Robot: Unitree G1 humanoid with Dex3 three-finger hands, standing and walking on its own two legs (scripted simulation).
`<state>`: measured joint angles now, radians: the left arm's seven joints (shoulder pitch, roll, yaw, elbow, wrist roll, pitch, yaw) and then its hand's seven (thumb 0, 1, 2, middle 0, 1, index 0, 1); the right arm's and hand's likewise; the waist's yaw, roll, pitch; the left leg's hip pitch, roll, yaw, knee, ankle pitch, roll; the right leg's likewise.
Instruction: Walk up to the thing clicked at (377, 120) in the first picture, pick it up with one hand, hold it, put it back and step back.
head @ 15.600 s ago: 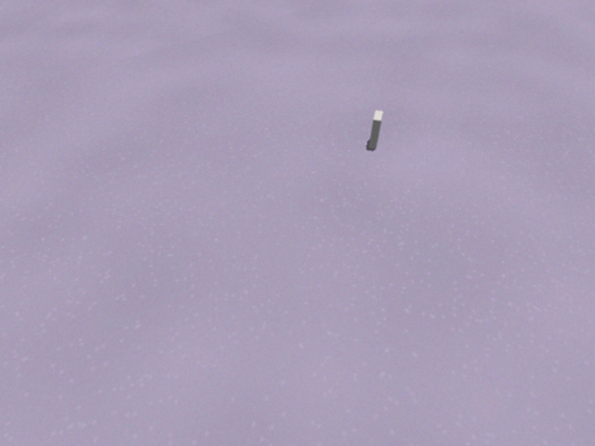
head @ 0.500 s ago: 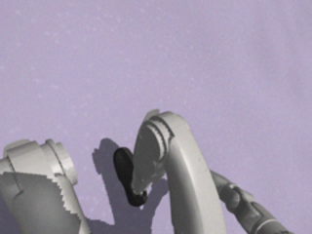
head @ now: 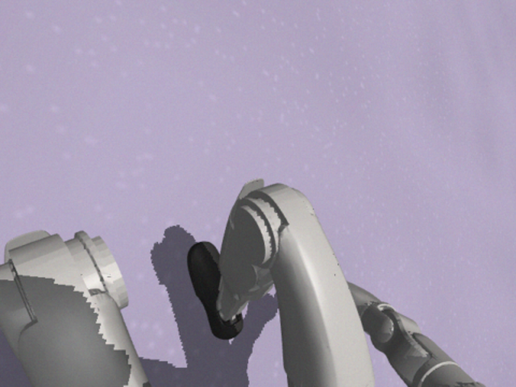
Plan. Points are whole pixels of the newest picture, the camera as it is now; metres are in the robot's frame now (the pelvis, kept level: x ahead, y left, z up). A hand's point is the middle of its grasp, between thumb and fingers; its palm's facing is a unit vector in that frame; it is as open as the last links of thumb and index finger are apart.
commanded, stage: close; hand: left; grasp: from the side
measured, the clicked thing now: out of the picture +0.47 +0.30 -0.20
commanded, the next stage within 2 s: settle in 0.40 s
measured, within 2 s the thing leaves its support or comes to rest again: leaves its support in 0.90 s
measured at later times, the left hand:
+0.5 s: hand out of the picture +0.45 +0.30 -0.19, palm faces +0.42 -0.91 -0.04, open 12.5 cm
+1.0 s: hand out of the picture +0.43 +0.31 -0.16, palm faces +0.43 -0.90 -0.02, open 12.6 cm
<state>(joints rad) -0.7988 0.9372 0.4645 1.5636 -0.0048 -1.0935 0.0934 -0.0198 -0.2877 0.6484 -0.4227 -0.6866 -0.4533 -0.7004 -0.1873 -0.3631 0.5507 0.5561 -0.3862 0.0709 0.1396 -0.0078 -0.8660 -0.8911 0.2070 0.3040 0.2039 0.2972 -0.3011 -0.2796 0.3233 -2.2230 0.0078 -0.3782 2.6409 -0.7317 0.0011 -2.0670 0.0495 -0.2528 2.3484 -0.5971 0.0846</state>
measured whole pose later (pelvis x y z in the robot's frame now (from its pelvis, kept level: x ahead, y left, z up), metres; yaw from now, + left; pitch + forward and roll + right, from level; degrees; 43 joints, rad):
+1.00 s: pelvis +0.00 -0.01 +0.01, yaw +1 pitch +17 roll -18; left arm -0.67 0.79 0.50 1.21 -0.01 -0.92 0.05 -0.03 -0.41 0.86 -0.41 -0.77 -0.44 -0.79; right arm -0.11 -0.35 0.45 0.56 -0.35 0.08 0.15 -0.01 -0.90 -0.90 0.21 0.30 0.20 0.30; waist -0.24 -0.24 0.27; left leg -2.22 0.00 -0.36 2.61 -0.73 -0.02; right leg -2.07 0.03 -0.25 2.34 -0.61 0.07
